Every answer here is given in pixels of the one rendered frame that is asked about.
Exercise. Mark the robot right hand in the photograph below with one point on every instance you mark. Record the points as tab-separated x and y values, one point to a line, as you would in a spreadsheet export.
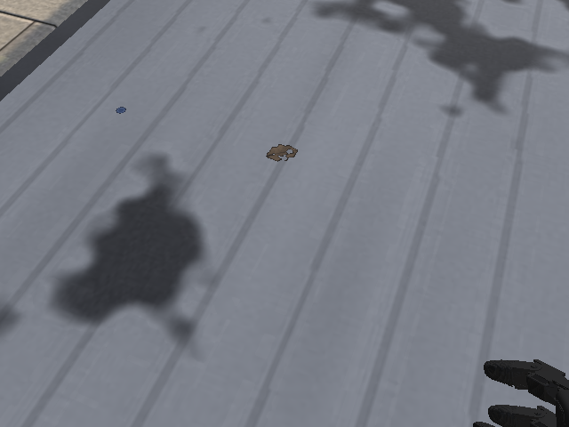
540	379

